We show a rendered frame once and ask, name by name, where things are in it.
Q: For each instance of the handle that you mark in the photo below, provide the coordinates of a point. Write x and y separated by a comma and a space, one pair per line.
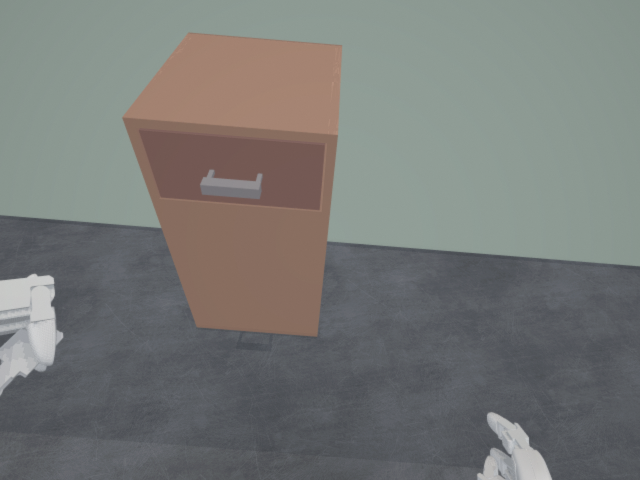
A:
231, 187

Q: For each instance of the drawer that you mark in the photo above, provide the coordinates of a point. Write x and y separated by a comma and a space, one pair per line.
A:
292, 170

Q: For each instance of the right robot hand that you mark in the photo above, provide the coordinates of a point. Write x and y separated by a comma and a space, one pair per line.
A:
525, 462

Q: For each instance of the left robot hand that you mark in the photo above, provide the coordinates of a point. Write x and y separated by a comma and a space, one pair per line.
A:
25, 309

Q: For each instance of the cabinet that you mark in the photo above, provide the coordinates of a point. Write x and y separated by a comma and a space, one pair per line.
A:
246, 267

